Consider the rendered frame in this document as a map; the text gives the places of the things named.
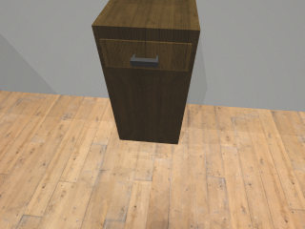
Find cabinet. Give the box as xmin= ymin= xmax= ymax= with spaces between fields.
xmin=91 ymin=0 xmax=201 ymax=145

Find handle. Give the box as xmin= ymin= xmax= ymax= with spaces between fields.
xmin=130 ymin=54 xmax=158 ymax=68

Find drawer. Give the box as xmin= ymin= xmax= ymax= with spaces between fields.
xmin=100 ymin=38 xmax=193 ymax=71

